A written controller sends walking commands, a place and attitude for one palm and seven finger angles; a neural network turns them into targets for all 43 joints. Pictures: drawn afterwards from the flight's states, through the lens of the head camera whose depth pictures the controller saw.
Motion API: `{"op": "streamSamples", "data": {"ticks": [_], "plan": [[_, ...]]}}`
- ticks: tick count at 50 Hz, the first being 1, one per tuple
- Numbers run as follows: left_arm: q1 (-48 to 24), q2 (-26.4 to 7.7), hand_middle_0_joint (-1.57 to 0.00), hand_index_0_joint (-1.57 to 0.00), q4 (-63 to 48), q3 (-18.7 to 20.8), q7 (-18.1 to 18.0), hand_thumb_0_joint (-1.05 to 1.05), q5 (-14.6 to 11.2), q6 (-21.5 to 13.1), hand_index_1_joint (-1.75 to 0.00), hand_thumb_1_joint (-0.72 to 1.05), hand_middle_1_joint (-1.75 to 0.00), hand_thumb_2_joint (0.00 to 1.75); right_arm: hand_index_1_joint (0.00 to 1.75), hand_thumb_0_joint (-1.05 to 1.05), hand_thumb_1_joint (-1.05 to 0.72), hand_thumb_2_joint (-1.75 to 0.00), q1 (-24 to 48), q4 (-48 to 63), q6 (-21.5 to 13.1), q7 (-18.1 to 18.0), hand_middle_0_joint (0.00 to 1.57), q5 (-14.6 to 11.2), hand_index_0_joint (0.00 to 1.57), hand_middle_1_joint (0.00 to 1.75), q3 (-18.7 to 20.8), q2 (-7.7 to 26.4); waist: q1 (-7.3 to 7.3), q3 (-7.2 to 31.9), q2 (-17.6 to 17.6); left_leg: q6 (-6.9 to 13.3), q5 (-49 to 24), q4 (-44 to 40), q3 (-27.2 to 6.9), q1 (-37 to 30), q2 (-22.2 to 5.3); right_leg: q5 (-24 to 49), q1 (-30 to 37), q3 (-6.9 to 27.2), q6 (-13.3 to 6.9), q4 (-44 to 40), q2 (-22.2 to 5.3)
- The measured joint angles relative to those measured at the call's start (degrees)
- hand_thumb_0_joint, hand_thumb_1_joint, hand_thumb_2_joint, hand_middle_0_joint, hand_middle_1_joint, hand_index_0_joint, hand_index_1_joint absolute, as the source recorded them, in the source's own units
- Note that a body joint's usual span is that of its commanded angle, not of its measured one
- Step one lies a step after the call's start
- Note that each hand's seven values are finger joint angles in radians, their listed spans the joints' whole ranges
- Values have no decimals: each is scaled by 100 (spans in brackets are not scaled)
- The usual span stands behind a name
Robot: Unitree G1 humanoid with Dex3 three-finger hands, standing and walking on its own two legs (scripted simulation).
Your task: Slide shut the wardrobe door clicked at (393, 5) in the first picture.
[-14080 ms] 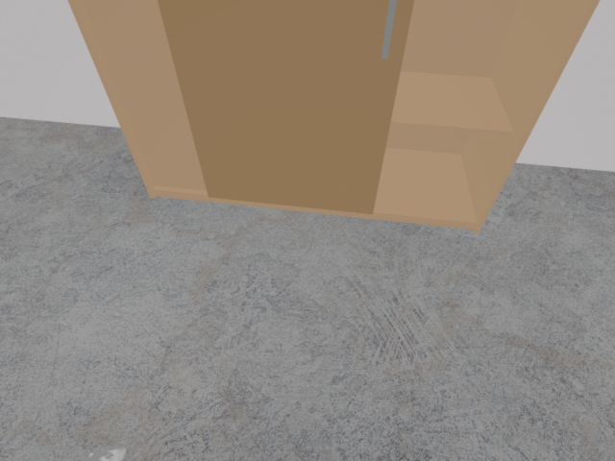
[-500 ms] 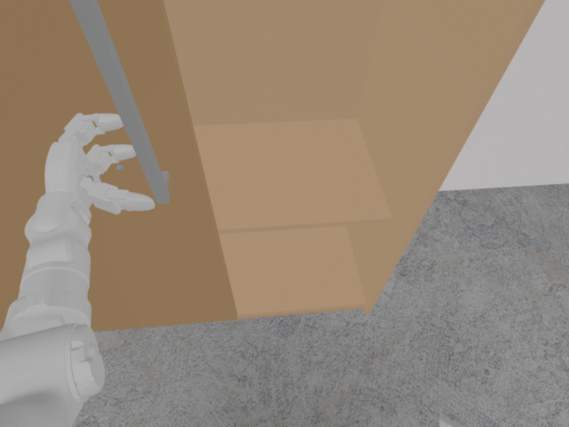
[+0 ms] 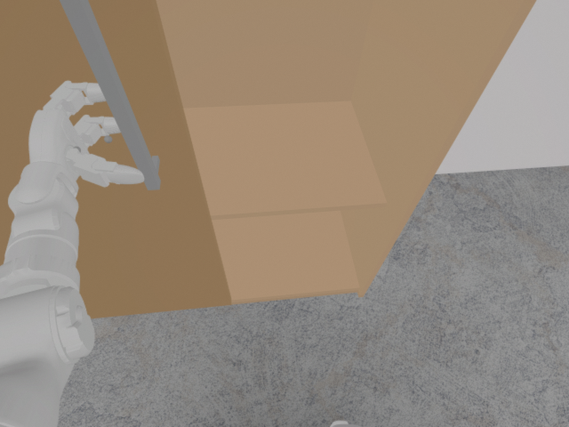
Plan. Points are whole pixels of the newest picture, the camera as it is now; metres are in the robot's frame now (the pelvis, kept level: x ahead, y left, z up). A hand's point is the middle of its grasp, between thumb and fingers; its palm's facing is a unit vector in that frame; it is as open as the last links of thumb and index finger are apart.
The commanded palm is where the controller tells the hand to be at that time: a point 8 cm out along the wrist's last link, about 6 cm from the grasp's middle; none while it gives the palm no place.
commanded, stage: slide the fingers in behind the handle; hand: left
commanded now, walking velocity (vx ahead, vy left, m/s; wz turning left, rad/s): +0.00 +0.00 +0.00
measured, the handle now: (120, 89) +0.51 +0.20 +0.19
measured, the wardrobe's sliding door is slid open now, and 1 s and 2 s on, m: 0.46 0.46 0.46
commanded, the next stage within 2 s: grip the handle and tug to test in 1.72 s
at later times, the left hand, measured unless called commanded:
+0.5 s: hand (115, 148) +0.45 +0.21 +0.14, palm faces +0.07 -1.00 +0.00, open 14.0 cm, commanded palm +0.43 +0.25 +0.14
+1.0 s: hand (142, 147) +0.46 +0.18 +0.14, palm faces +0.08 -1.00 -0.01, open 14.0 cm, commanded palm +0.43 +0.23 +0.14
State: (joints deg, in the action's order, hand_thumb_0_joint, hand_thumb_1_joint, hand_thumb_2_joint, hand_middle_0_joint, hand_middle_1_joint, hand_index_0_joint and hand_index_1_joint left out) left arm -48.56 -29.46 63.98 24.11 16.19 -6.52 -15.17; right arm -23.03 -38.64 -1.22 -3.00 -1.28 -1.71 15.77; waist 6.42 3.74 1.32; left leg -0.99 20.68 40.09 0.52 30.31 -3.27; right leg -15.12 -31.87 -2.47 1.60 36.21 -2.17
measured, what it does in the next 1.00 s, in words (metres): stands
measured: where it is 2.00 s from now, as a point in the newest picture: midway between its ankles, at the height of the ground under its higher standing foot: outside the picture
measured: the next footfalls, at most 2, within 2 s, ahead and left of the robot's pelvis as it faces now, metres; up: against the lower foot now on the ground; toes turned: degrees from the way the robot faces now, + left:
none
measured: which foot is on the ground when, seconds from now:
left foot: down 0.00-1.00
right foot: down 0.00-1.00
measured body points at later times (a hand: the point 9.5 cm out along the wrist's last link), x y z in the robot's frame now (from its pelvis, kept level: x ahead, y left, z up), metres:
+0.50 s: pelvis +0.01 +0.01 +0.00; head +0.05 +0.01 +0.45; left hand +0.45 +0.26 +0.14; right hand +0.08 -0.26 -0.11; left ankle -0.01 +0.13 -0.72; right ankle +0.02 -0.14 -0.72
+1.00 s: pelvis +0.01 -0.01 +0.00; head +0.05 -0.01 +0.45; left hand +0.45 +0.23 +0.14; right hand +0.07 -0.27 -0.11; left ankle -0.01 +0.13 -0.72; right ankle +0.02 -0.14 -0.72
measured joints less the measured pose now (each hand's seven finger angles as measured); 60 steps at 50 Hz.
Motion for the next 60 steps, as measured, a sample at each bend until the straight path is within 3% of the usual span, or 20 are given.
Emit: {"op": "streamSamples", "data": {"ticks": [9,15,26,36,60], "plan": [[341,30,-34,-34,-298,139,15,-1,-64,28,-122,-50,-122,30,30,1,-91,-90,-19,136,40,26,20,-2,20,30,17,-9,24,54,-10,14,7,-26,93,-50,-32,44,12,92,12,-45,38],[791,291,-32,-31,-867,3,-67,-1,-217,102,-121,-50,-121,30,30,1,-91,-90,24,199,24,22,20,-47,20,30,48,-20,-70,64,9,27,21,-85,106,-220,-24,37,188,102,28,-115,31],[667,667,-30,-30,-1063,-402,-365,-1,-179,228,-120,-50,-120,30,30,1,-91,-90,329,148,-140,33,20,-29,20,30,37,-77,-205,45,21,27,35,-94,20,-318,35,-29,319,19,37,-99,-30],[767,884,-30,-30,-1194,-430,-597,-1,-107,320,-120,-50,-120,30,30,1,-91,-90,343,222,-101,109,20,-15,20,30,24,-129,-213,65,74,1,49,-168,69,-425,13,-75,356,65,14,-77,-6],[758,1021,-30,-30,-1190,-562,-829,-1,-106,243,-120,-50,-120,30,30,1,-91,-90,309,55,-122,64,20,-39,20,30,123,-44,-213,-10,75,-62,-44,-271,35,-538,-21,-39,440,33,-56,-98,31]]}}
